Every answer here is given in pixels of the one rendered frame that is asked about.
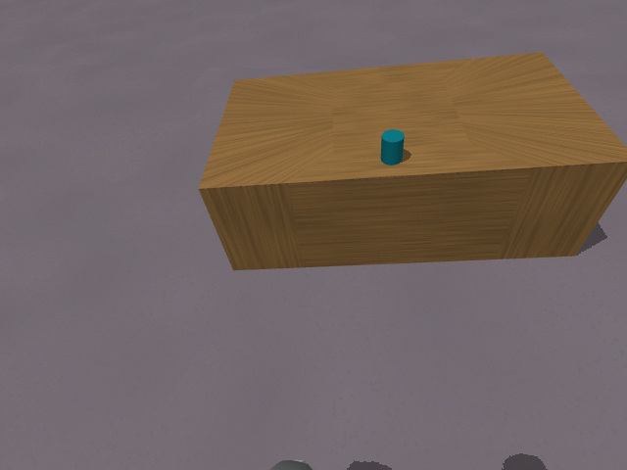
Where can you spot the can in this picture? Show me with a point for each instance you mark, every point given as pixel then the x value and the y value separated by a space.
pixel 392 144

